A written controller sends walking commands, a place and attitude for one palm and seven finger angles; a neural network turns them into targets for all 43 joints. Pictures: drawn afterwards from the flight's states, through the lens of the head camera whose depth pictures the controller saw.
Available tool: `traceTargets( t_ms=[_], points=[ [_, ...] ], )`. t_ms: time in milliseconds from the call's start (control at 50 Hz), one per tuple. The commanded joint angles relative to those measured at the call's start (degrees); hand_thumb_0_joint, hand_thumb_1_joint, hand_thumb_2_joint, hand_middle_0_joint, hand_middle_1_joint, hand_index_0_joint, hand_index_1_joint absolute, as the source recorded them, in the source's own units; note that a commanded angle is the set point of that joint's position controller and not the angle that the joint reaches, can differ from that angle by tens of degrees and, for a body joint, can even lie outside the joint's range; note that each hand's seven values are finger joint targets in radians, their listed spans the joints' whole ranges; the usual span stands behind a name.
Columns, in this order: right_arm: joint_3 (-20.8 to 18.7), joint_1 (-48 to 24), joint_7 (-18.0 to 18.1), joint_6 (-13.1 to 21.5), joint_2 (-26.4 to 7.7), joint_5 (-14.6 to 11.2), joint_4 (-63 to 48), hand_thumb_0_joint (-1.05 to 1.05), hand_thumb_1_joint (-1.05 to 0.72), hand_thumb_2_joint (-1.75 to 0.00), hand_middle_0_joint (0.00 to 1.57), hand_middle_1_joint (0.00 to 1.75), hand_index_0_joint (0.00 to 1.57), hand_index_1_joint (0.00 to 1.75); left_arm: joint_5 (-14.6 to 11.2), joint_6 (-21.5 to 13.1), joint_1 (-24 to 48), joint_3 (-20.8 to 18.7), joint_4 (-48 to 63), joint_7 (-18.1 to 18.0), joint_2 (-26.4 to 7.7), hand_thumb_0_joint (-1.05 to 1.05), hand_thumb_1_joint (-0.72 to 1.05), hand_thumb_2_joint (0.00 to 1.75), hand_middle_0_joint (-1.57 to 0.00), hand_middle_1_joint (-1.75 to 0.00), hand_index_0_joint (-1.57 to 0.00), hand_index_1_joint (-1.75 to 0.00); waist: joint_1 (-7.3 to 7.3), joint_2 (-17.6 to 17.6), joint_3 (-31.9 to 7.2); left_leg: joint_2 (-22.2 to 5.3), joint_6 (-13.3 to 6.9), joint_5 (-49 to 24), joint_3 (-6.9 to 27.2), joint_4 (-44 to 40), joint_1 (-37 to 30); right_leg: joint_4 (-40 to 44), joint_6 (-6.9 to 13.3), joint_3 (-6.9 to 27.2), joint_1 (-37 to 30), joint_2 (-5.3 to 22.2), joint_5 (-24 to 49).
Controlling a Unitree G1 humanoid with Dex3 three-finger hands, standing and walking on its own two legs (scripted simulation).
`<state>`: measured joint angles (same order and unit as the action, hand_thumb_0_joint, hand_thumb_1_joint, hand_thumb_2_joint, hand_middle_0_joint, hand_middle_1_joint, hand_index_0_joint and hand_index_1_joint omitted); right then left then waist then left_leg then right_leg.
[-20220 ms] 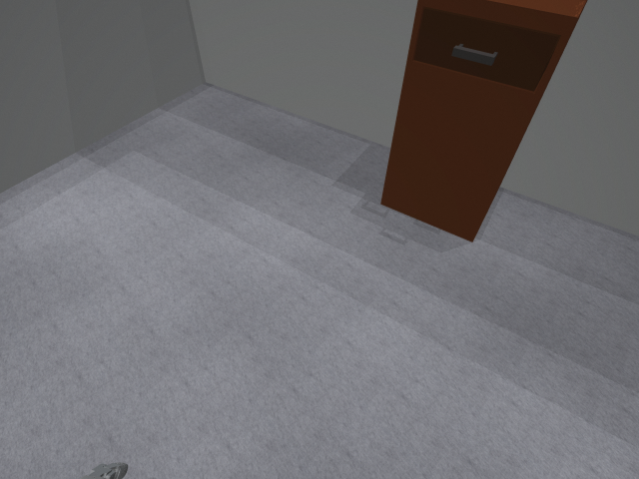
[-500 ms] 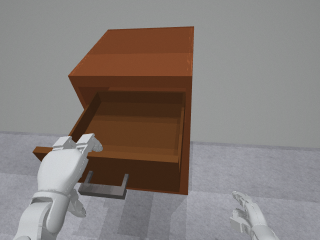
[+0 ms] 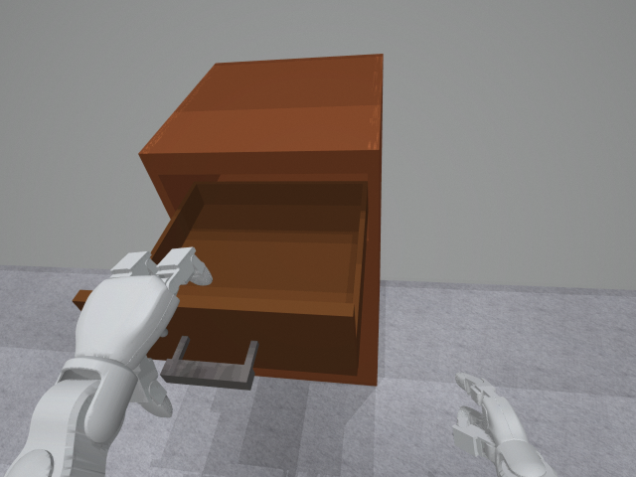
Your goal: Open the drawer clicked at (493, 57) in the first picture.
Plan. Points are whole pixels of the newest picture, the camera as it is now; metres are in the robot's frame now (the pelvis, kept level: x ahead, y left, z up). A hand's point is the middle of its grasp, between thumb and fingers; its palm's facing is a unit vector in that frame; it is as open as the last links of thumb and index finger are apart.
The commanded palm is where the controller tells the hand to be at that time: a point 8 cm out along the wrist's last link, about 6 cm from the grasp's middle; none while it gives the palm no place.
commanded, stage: draw the hand back to the body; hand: left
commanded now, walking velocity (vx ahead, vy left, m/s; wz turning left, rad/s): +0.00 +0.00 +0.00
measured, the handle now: (213, 359) +0.26 +0.21 -0.01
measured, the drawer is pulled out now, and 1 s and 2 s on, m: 0.30 0.30 0.30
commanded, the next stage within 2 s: step back with the hand held close in 1.52 s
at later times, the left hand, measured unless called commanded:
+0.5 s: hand (129, 346) +0.20 +0.24 +0.13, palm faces +0.07 -0.10 -0.99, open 13.8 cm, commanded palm +0.17 +0.24 +0.19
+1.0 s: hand (139, 310) +0.22 +0.22 +0.16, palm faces +0.36 -0.85 -0.39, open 11.5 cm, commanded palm +0.17 +0.27 +0.18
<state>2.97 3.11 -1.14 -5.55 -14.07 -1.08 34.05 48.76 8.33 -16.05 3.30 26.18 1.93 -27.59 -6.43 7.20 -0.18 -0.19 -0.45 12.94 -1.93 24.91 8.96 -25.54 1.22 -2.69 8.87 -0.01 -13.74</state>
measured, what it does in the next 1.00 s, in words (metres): stands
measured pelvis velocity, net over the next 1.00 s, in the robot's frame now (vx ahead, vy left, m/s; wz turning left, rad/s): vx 0.04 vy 0.00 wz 0.01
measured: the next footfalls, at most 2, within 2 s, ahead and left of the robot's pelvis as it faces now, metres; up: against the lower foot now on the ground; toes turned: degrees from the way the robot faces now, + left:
none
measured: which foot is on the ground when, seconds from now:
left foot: down 0.00-1.00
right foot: down 0.00-1.00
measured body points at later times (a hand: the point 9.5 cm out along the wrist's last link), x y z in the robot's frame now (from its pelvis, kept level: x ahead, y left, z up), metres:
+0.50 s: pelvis +0.01 +0.00 +0.00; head +0.00 -0.05 +0.44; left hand +0.19 +0.24 +0.18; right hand +0.24 -0.20 -0.09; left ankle +0.01 +0.11 -0.74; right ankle +0.00 -0.10 -0.74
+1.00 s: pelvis +0.04 +0.00 +0.00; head +0.03 -0.02 +0.45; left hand +0.20 +0.27 +0.19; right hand +0.23 -0.21 -0.08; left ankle +0.01 +0.11 -0.74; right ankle +0.00 -0.10 -0.74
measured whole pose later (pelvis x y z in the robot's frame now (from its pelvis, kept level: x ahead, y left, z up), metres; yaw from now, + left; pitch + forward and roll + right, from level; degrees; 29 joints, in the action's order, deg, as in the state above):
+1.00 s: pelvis +0.04 +0.00 +0.00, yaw +1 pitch -2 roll +0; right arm 0.9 11.0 3.5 8.5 -12.2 -0.5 35.7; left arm -3.5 -6.8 -31.3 -14.9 30.9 -6.0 -18.6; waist -2.6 3.2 0.5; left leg -0.5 -0.2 17.1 -1.0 26.8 7.6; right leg -25.5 1.1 -3.5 6.4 -0.3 -17.1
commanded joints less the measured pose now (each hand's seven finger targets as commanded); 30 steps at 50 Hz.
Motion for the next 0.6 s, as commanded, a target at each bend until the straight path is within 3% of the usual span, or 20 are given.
traceTargets(
  t_ms=[0,60,80,120,160,180,220,260,300,320,360,380,420,460,500,520,540,560,580],
  points=[
    [-1.8,-11.3,0.7,3.4,-4.3,0.0,-9.8,0.00,-0.90,-0.90,0.20,0.30,0.20,0.30,0.9,-1.9,6.0,-10.8,10.4,-4.0,-10.9,0.00,-0.50,0.30,-0.30,-1.20,-0.30,-1.20,-0.42,-5.6,-6.0,0.2,-0.6,-8.7,0.7,-2.6,-0.6,4.9,0.1,1.7,-0.7,0.0,4.7],
    [-1.8,-12.3,1.0,4.0,-4.8,-0.6,-9.8,0.00,-0.90,-0.90,0.20,0.30,0.20,0.30,-0.3,-2.2,8.4,-13.3,10.8,-4.4,-13.2,0.00,-0.50,0.30,-0.30,-1.20,-0.30,-1.20,0.02,-4.2,-6.0,0.2,-0.5,-6.8,0.9,-2.2,-0.6,5.4,0.1,2.5,0.0,-0.2,3.2],
    [-1.8,-10.7,1.0,4.2,-4.5,0.0,-10.3,0.00,-0.90,-0.90,0.20,0.30,0.20,0.30,0.3,-2.6,8.9,-11.4,11.5,-4.2,-11.8,0.00,-0.50,0.30,-0.30,-1.20,-0.30,-1.20,-0.38,-4.0,-8.1,0.6,-0.8,-7.5,0.8,-2.0,-1.2,5.0,0.0,2.0,-0.7,0.4,3.5],
    [-2.2,-10.3,1.3,4.3,-4.7,-0.2,-10.0,0.00,-0.90,-0.90,0.20,0.30,0.20,0.30,-0.4,-3.0,6.6,-10.1,10.0,-4.0,-10.3,0.00,-0.50,0.30,-0.30,-1.20,-0.30,-1.20,0.21,-4.6,-6.2,0.6,-0.8,-7.5,0.6,-2.1,-1.2,5.4,-0.3,1.5,0.6,0.4,3.6],
    [-2.1,-11.9,1.7,5.1,-4.9,-0.7,-10.7,0.00,-0.90,-0.90,0.20,0.30,0.20,0.30,-1.5,-3.6,6.3,-12.6,11.8,-4.0,-12.5,0.00,-0.50,0.30,-0.30,-1.20,-0.30,-1.20,0.13,-3.4,-6.7,0.2,-0.7,-6.8,1.2,-1.9,-1.4,5.2,0.0,2.0,0.4,0.2,3.4],
    [-2.0,-9.9,1.6,5.1,-4.7,-0.1,-10.5,0.00,-0.90,-0.90,0.20,0.30,0.20,0.30,-0.6,-4.0,6.5,-11.4,11.9,-3.8,-11.9,0.00,-0.50,0.30,-0.30,-1.20,-0.30,-1.20,-0.01,-3.3,-8.4,0.6,-0.8,-7.7,1.0,-1.8,-1.4,4.8,-0.1,1.4,-0.1,0.6,3.6],
    [-2.5,-9.3,1.9,4.9,-5.1,0.0,-10.5,0.00,-0.90,-0.90,0.20,0.30,0.20,0.30,-1.0,-4.5,3.1,-12.2,11.2,-3.8,-12.2,0.00,-0.50,0.30,-0.30,-1.20,-0.30,-1.20,0.00,-5.3,-7.2,0.5,-0.9,-8.3,0.8,-1.5,-1.3,4.9,-0.3,1.4,0.3,0.7,5.2],
    [-2.1,-10.9,2.0,5.3,-5.3,-0.5,-10.9,0.00,-0.90,-0.90,0.20,0.30,0.20,0.30,-1.8,-4.6,3.4,-15.3,11.3,-4.0,-14.7,0.00,-0.50,0.30,-0.30,-1.20,-0.30,-1.20,0.17,-4.9,-6.3,0.2,-0.7,-6.9,1.3,-1.4,-0.6,5.1,-0.2,2.0,0.6,0.5,4.3],
    [-2.5,-9.2,2.2,5.0,-5.1,-0.2,-10.4,0.00,-0.90,-0.90,0.20,0.30,0.20,0.30,-1.4,-5.2,1.8,-15.6,9.3,-4.1,-14.5,0.00,-0.50,0.30,-0.30,-1.20,-0.30,-1.20,0.01,-5.1,-5.7,0.2,-0.7,-7.2,0.9,-1.3,-0.2,4.9,-0.2,1.4,1.1,0.9,3.6],
    [-2.5,-8.7,2.1,4.9,-5.3,-0.1,-10.8,0.00,-0.90,-0.90,0.20,0.30,0.20,0.30,-1.7,-5.6,1.8,-15.4,10.5,-4.2,-14.3,0.00,-0.50,0.30,-0.30,-1.20,-0.30,-1.20,-0.13,-5.0,-6.5,0.3,-0.8,-7.7,1.0,-1.2,-0.5,4.7,-0.3,1.2,0.7,0.9,4.7],
    [-2.5,-9.8,2.2,5.4,-5.5,-0.5,-11.5,0.00,-0.90,-0.90,0.20,0.30,0.20,0.30,-3.2,-5.9,-0.5,-19.0,11.3,-4.6,-16.6,0.00,-0.50,0.30,-0.30,-1.20,-0.30,-1.20,-0.31,-4.7,-7.5,0.1,-0.7,-8.4,1.3,-0.3,-0.5,4.2,-0.1,2.1,0.2,0.7,6.9],
    [-2.4,-8.4,2.1,5.2,-5.2,-0.2,-11.5,0.00,-0.90,-0.90,0.20,0.30,0.20,0.30,-3.0,-6.1,-0.8,-17.7,11.5,-4.5,-15.4,0.00,-0.50,0.30,-0.30,-1.20,-0.30,-1.20,-0.23,-4.6,-8.3,0.3,-0.8,-8.5,0.9,-0.3,-0.5,3.9,-0.4,1.4,0.1,1.2,6.6],
    [-2.9,-7.9,2.2,4.9,-5.6,-0.3,-11.4,0.00,-0.90,-0.90,0.20,0.30,0.20,0.30,-3.7,-6.6,-2.8,-17.6,10.8,-4.4,-14.9,0.00,-0.50,0.30,-0.30,-1.20,-0.30,-1.20,0.38,-5.5,-5.9,0.1,-0.7,-8.6,0.8,0.0,0.1,4.1,-0.6,1.1,1.6,1.1,7.3],
    [-2.7,-9.2,2.2,5.4,-5.8,-0.6,-12.3,0.00,-0.90,-0.90,0.20,0.30,0.20,0.30,-4.7,-6.8,-3.6,-19.2,12.9,-4.6,-16.0,0.00,-0.50,0.30,-0.30,-1.20,-0.30,-1.20,0.35,-4.1,-6.8,-0.1,-0.7,-8.3,1.1,0.6,-0.2,3.7,-0.4,1.6,1.5,0.8,7.6],
    [-3.0,-7.0,2.2,5.1,-5.8,-0.1,-12.3,0.00,-0.90,-0.90,0.20,0.30,0.20,0.30,-4.1,-7.2,-6.6,-18.6,13.1,-4.7,-15.2,0.00,-0.50,0.30,-0.30,-1.20,-0.30,-1.20,0.33,-4.6,-8.0,-0.3,-0.8,-9.7,0.8,1.0,-0.4,3.1,-0.6,0.8,1.6,1.3,8.7],
    [-3.0,-2.8,3.6,9.7,-1.0,-1.0,-14.4,0.00,-0.90,-0.90,0.20,0.30,0.20,0.30,-45.0,-11.8,-0.9,-15.7,14.5,-5.9,7.3,0.00,-0.47,0.32,-0.30,-1.18,-0.30,-1.18,6.17,-10.4,-3.7,-1.8,-2.1,-5.9,0.9,0.3,-5.3,3.1,-0.1,-0.8,1.4,0.2,8.5],
    [-2.8,-2.0,4.6,12.3,-2.9,-0.4,-12.3,0.00,-0.90,-0.90,0.20,0.30,0.20,0.30,-45.8,-13.7,-6.1,-19.4,10.4,-7.3,0.5,0.00,-0.43,0.33,-0.29,-1.15,-0.29,-1.15,4.79,-11.4,-3.4,-2.6,-1.7,-4.6,1.4,-0.1,-4.9,2.6,-0.3,-0.5,1.7,0.5,6.2],
    [-2.6,-2.7,5.5,13.5,-3.1,-0.3,-11.1,0.00,-0.90,-0.90,0.20,0.30,0.20,0.30,-49.5,-14.9,-8.5,-22.9,11.4,-8.2,-0.9,0.00,-0.40,0.34,-0.29,-1.13,-0.29,-1.13,3.84,-13.1,-2.3,-2.5,-1.3,-4.5,2.0,-0.9,-4.0,3.8,-0.5,-0.7,1.4,0.6,5.3],
    [-2.5,-1.6,6.1,14.7,-3.1,0.0,-11.2,0.00,-0.90,-0.90,0.20,0.30,0.20,0.30,-50.2,-16.6,-6.1,-22.3,15.1,-8.8,-0.5,0.00,-0.36,0.36,-0.29,-1.11,-0.29,-1.11,3.88,-11.1,-5.5,-1.9,-1.4,-6.2,1.4,-1.0,-4.8,3.8,-0.7,-0.6,-0.5,1.3,6.9]
  ],
)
